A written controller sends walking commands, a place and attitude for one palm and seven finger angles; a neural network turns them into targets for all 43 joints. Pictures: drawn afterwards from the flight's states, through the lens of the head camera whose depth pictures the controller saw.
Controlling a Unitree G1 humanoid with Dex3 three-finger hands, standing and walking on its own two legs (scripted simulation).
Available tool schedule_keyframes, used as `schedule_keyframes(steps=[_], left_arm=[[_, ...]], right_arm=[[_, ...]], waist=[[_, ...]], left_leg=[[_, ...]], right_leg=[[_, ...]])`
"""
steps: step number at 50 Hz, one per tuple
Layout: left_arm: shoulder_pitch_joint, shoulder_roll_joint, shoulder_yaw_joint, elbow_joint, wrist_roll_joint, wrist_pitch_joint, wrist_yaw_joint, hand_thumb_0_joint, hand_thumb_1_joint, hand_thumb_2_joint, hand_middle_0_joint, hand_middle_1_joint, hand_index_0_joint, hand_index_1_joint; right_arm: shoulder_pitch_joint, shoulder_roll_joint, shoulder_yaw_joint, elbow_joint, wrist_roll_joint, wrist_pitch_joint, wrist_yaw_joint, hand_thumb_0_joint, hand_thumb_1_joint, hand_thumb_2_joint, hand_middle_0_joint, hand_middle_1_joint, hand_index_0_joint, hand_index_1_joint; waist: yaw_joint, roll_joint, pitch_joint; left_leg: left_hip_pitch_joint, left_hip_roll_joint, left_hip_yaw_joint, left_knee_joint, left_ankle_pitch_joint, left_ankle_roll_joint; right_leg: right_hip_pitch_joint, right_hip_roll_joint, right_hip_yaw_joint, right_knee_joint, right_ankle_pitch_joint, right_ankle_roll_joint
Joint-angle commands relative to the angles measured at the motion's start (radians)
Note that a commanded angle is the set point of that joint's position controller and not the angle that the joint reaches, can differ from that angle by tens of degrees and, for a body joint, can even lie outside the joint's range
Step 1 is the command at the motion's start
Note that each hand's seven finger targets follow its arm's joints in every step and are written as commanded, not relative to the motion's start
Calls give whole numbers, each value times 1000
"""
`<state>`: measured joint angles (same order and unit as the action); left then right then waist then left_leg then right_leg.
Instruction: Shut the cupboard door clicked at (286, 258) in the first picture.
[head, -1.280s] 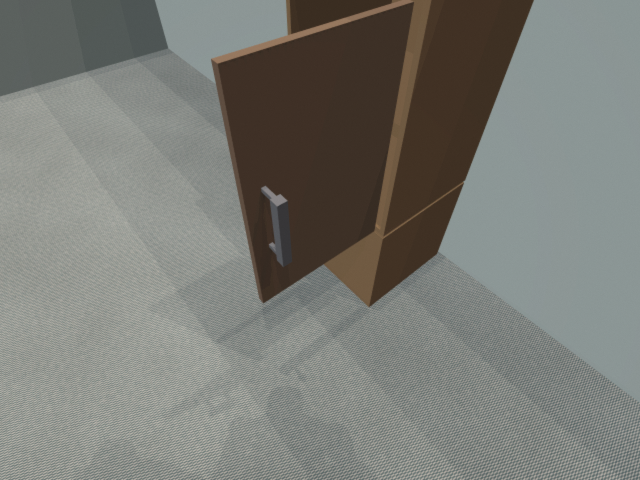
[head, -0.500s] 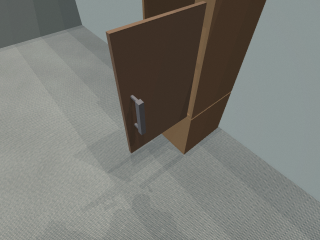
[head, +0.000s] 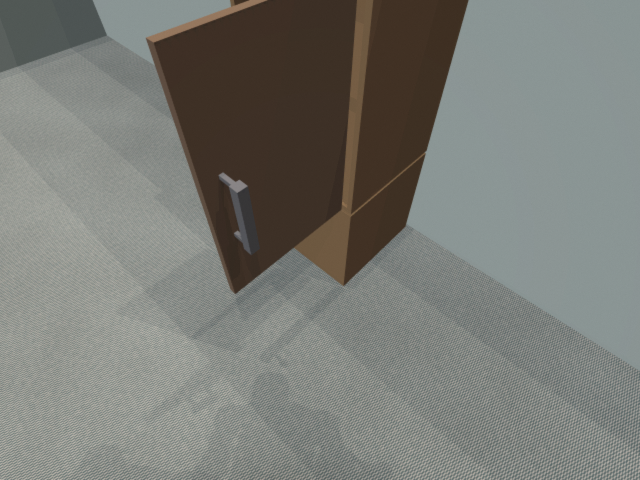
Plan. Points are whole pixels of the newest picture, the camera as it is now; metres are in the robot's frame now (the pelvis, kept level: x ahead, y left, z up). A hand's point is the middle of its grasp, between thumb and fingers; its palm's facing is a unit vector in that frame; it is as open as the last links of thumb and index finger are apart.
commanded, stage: walk to a spot facing it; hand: left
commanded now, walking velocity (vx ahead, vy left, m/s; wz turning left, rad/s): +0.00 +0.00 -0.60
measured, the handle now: (238, 214) +0.55 +0.20 -0.07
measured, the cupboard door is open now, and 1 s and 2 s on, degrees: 89 89 89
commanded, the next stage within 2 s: none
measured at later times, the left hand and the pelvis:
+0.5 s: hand out of the picture +0.03 +0.18 -0.14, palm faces -0.14 -0.95 -0.28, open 7.4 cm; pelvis -0.02 -0.02 +0.01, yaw -14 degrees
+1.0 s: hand (245, 435) +0.20 +0.13 -0.16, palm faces -0.52 -0.81 -0.28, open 7.4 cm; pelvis -0.01 -0.01 -0.01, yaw -32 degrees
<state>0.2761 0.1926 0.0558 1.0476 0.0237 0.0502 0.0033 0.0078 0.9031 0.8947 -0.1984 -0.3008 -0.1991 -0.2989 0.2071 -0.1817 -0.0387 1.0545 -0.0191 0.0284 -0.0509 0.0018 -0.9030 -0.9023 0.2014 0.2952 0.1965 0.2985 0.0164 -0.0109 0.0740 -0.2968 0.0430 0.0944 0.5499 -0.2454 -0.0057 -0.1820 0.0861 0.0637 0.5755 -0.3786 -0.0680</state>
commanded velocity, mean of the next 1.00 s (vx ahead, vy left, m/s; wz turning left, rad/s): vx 0.00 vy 0.00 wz -0.60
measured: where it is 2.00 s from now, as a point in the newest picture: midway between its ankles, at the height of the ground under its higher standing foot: outside the picture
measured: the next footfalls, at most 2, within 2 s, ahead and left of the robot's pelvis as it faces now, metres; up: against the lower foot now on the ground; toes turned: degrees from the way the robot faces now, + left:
left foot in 0.70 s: +0.08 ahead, +0.13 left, +0.00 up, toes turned -25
right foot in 1.00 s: -0.04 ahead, -0.16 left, +0.00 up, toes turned -35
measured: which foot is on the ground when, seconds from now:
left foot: down 0.00-0.10, up 0.12-0.68, down 0.70-1.00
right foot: down 0.00-0.68, up 0.70-0.98, down 1.00-1.00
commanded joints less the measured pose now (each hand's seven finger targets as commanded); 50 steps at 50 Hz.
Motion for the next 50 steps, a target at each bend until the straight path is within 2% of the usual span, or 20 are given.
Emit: schedule_keyframes(steps=[1,4,5,6,8,10,16,26,31,32,33,34,35,36,40,44,47,48,49,50], left_arm=[[52,85,38,-87,-2,-9,-5,0,900,900,-200,-300,-200,-300],[122,102,50,-79,3,-13,-12,0,900,900,-200,-300,-200,-300],[135,189,65,-84,17,-25,-1,0,900,900,-200,-300,-200,-300],[139,227,71,-89,12,-26,15,0,900,900,-200,-300,-200,-300],[58,192,65,-104,3,-29,27,0,900,900,-200,-300,-200,-300],[49,178,59,-119,-2,-39,30,0,900,900,-200,-300,-200,-300],[96,175,67,-127,-1,-36,33,0,900,900,-200,-300,-200,-300],[90,202,73,-171,9,-32,26,0,900,900,-200,-300,-200,-300],[24,212,73,-192,6,-30,25,0,900,900,-200,-300,-200,-300],[-12,207,71,-200,0,-30,25,0,900,900,-200,-300,-200,-300],[-13,173,64,-214,-8,-29,22,0,900,900,-200,-300,-200,-300],[9,132,53,-235,-16,-31,4,0,900,900,-200,-300,-200,-300],[-16,168,59,-253,1,-35,-6,0,900,900,-200,-300,-200,-300],[-52,167,58,-266,7,-34,-11,0,900,900,-200,-300,-200,-300],[-72,128,49,-246,-2,-13,-36,0,900,900,-200,-300,-200,-300],[-136,112,34,-257,-4,-16,-50,0,900,900,-200,-300,-200,-300],[-97,132,38,-240,-5,-21,-51,0,900,900,-200,-300,-200,-300],[-41,157,47,-225,-4,-25,-49,0,900,900,-200,-300,-200,-300],[24,261,65,-207,5,-38,-37,0,900,900,-200,-300,-200,-300],[70,362,83,-195,3,-38,-18,0,900,900,-200,-300,-200,-300]], right_arm=[[22,-200,-49,-78,-8,-23,-12,0,-900,-900,200,300,200,300],[-46,-197,-51,-116,-5,-18,-7,0,-900,-900,200,300,200,300],[-63,-133,-46,-141,5,-9,-5,0,-900,-900,200,300,200,300],[-130,-128,-42,-169,-1,1,0,0,-900,-900,200,300,200,300],[-101,-126,-49,-144,4,7,0,0,-900,-900,200,300,200,300],[-90,-103,-45,-141,3,5,5,0,-900,-900,200,300,200,300],[-147,-107,-47,-180,8,12,0,0,-900,-900,200,300,200,300],[-220,-109,-39,-248,18,-9,5,0,-900,-900,200,300,200,300],[-137,-115,-38,-244,28,-22,2,0,-900,-900,200,300,200,300],[-68,-131,-39,-228,28,-28,-3,0,-900,-900,200,300,200,300],[-16,-181,-46,-215,20,-39,-8,0,-900,-900,200,300,200,300],[5,-272,-60,-228,3,-44,-10,0,-900,-900,200,300,200,300],[11,-277,-54,-241,-4,-36,-14,0,-900,-900,200,300,200,300],[9,-266,-50,-252,-14,-40,-11,0,-900,-900,200,300,200,300],[-34,-212,-30,-250,-16,-39,-8,0,-900,-900,200,300,200,300],[27,-248,-46,-225,-15,-34,2,0,-900,-900,200,300,200,300],[17,-269,-56,-222,-11,-23,10,0,-900,-900,200,300,200,300],[2,-267,-56,-231,-7,-21,13,0,-900,-900,200,300,200,300],[21,-210,-46,-244,4,-19,20,0,-900,-900,200,300,200,300],[-37,-154,-28,-293,10,-14,20,0,-900,-900,200,300,200,300]], waist=[[11,198,-75],[61,71,-81],[64,-238,-56],[89,-343,-7],[23,-88,26],[16,-49,-54],[37,-111,-81],[52,-115,-115],[5,-116,-137],[-30,-95,-164],[-48,35,-187],[-36,306,-187],[-36,229,-118],[-37,149,-94],[1,231,-118],[-36,261,-117],[-7,238,-99],[28,194,-106],[52,-87,-160],[92,-348,-169]], left_leg=[[66,318,-284,-214,75,165],[-83,236,-136,-35,75,96],[-224,60,6,223,-129,-3],[-294,-32,-42,445,-316,-33],[-334,-1,-153,586,-234,-35],[-325,2,-146,594,-180,-49],[-327,-15,-154,553,-142,-66],[-238,-53,-161,339,-190,-49],[-23,-70,-171,51,-103,-31],[116,-42,-179,-83,-17,-22],[310,92,-299,-208,46,22],[393,376,-559,-262,214,148],[259,482,-596,-253,295,240],[189,467,-582,-232,371,265],[192,246,-183,-145,583,145],[155,239,-102,-107,566,113],[79,241,-76,-31,441,69],[3,214,-47,68,349,30],[-168,119,45,293,67,-40],[-313,11,22,538,-443,-70]], right_leg=[[-111,-67,-26,161,-77,34],[49,-110,8,-59,99,28],[82,-297,324,-269,230,-11],[18,-404,492,-320,438,-43],[50,-356,402,-224,640,-99],[137,-305,328,-169,755,-113],[186,-257,353,-177,745,-60],[159,-243,478,-159,705,-127],[39,-196,486,-105,708,-82],[-31,-170,448,-66,645,-47],[-222,-75,360,12,384,6],[-397,41,152,230,-181,73],[-413,-14,40,440,-274,108],[-430,-46,34,549,-254,118],[-378,-97,-45,520,-116,129],[-218,-79,-139,240,-51,111],[-68,-61,-170,61,62,87],[55,-76,-152,-52,176,72],[240,-260,82,-165,436,8],[216,-498,395,-218,739,-119]])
